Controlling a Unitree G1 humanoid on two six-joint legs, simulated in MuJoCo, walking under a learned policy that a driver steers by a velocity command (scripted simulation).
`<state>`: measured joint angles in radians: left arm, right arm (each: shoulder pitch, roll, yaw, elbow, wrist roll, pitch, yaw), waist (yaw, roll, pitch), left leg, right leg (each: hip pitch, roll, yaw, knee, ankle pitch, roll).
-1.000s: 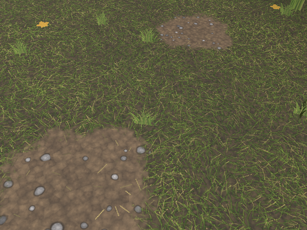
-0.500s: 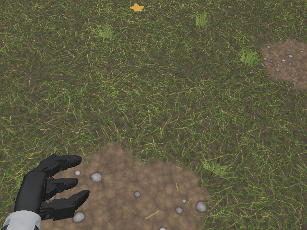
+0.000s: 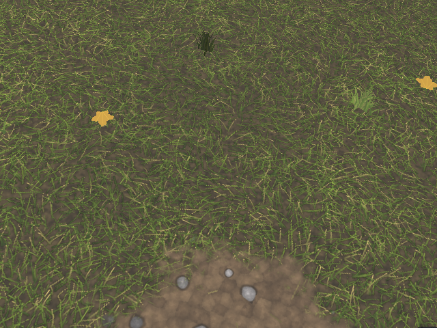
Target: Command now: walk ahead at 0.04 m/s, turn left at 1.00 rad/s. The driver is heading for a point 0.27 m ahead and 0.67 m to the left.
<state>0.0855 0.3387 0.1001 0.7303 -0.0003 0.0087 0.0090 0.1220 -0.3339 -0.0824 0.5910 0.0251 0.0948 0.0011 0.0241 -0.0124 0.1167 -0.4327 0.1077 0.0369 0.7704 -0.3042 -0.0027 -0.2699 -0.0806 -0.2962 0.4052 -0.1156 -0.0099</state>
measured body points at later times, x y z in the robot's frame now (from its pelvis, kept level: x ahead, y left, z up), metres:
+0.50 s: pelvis +0.07 +0.01 -0.01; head +0.10 +0.03 +0.44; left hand +0.11 +0.34 -0.09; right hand +0.37 -0.16 -0.07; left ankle +0.03 +0.12 -0.73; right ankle +0.15 -0.09 -0.74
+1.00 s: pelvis +0.08 +0.12 -0.01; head +0.08 +0.16 +0.44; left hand -0.09 +0.40 -0.12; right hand +0.40 +0.06 -0.09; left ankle -0.02 +0.13 -0.73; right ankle +0.15 -0.06 -0.66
